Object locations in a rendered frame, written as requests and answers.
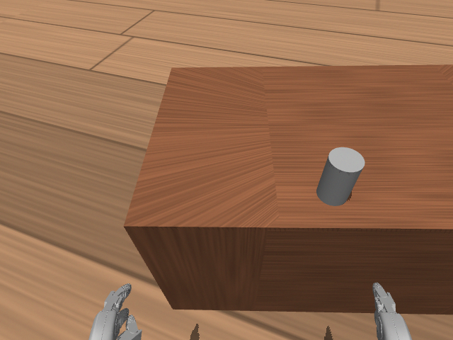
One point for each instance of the left robot hand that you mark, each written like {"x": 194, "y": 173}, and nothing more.
{"x": 107, "y": 323}

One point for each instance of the right robot hand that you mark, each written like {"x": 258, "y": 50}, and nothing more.
{"x": 390, "y": 325}

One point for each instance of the can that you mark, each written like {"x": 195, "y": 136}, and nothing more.
{"x": 342, "y": 169}

